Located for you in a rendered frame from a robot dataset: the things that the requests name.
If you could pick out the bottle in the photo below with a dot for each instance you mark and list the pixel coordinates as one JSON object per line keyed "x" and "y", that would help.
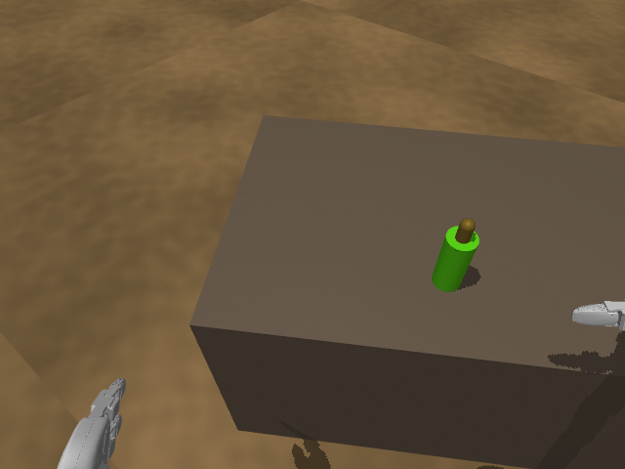
{"x": 457, "y": 251}

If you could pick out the left robot hand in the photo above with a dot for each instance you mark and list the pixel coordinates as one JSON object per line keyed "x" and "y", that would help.
{"x": 92, "y": 442}

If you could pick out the right robot hand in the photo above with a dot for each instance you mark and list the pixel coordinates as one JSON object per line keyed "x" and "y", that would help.
{"x": 606, "y": 314}

